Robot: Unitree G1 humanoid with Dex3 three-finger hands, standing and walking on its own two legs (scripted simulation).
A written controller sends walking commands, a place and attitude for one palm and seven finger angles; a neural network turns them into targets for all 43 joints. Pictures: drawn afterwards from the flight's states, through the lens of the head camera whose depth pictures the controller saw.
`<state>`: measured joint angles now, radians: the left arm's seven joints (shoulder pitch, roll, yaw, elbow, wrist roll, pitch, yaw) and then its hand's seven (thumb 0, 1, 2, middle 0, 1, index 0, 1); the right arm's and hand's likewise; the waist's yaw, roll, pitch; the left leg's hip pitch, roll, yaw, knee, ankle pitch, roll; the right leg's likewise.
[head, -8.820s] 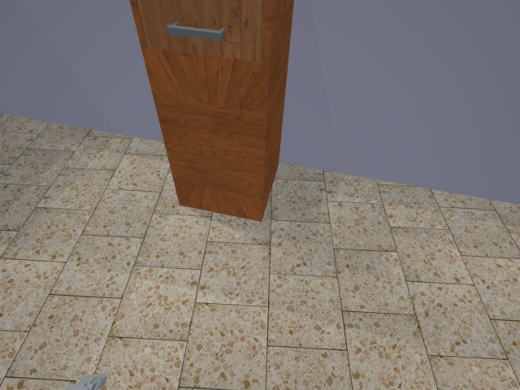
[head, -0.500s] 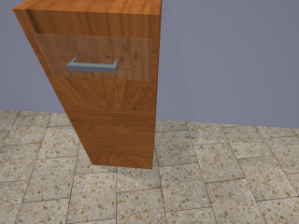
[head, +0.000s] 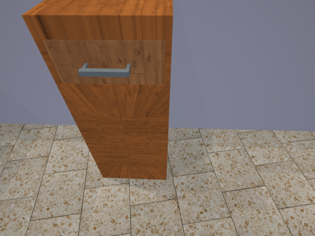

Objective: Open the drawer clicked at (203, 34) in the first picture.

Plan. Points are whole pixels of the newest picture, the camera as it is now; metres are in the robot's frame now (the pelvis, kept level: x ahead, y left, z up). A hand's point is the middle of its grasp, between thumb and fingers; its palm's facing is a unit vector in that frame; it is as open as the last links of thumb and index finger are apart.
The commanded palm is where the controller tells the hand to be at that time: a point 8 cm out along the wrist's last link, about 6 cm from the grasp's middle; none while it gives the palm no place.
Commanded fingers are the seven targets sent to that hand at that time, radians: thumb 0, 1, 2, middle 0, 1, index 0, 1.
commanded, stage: look again from close up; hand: left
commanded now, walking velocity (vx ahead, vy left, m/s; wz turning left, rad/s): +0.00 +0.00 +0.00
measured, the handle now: (105, 69) +0.59 +0.20 +0.12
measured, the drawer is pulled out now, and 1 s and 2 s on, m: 0.00 0.00 0.00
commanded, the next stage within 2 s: shuffle to correct the standing spot in 0.32 s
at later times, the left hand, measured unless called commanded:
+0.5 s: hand out of the picture -0.01 +0.16 -0.17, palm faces +0.01 -0.98 -0.17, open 7.4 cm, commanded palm none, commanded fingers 0.00 0.90 0.90 -0.20 -0.30 -0.20 -0.30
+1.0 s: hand out of the picture +0.05 +0.17 -0.18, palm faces +0.05 -0.99 -0.15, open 7.4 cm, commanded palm none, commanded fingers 0.00 0.90 0.90 -0.20 -0.30 -0.20 -0.30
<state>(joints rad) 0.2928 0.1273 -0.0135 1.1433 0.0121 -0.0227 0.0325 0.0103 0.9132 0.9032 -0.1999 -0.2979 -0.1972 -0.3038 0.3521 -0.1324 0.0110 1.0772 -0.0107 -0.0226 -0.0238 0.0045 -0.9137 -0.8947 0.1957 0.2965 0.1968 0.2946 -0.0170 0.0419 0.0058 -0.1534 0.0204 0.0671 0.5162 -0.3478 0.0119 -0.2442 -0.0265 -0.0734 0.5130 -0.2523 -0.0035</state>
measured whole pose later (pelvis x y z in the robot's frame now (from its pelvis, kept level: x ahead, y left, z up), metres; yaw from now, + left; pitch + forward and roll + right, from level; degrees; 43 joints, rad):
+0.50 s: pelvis +0.01 +0.00 +0.00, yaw -1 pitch -1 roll +1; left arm 0.30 0.11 -0.01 1.15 0.02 -0.01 0.02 0.01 0.91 0.90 -0.20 -0.30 -0.20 -0.30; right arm 0.34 -0.14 0.03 1.12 -0.01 -0.02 -0.03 0.01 -0.91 -0.89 0.20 0.30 0.20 0.29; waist 0.00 0.02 0.04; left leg -0.10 -0.01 0.09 0.46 -0.33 0.02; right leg -0.24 -0.05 -0.05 0.54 -0.27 0.00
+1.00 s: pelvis +0.08 +0.01 +0.00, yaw -1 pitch -1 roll +0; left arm 0.32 0.12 0.02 1.14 0.02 0.01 0.03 0.01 0.91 0.90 -0.20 -0.30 -0.20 -0.30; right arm 0.26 -0.15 0.01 1.07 -0.02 -0.04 -0.05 0.02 -0.95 -0.89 0.20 0.30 0.20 0.29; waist 0.02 -0.02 0.05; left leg -0.19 -0.01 0.12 0.53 -0.33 0.06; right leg -0.29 -0.05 -0.05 0.78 -0.50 -0.01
